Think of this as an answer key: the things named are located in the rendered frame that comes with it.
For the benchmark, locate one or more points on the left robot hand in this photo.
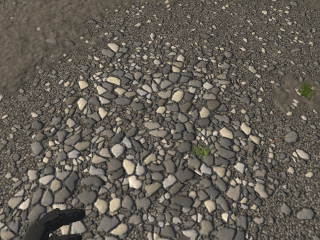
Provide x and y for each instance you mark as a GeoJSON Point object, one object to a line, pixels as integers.
{"type": "Point", "coordinates": [52, 221]}

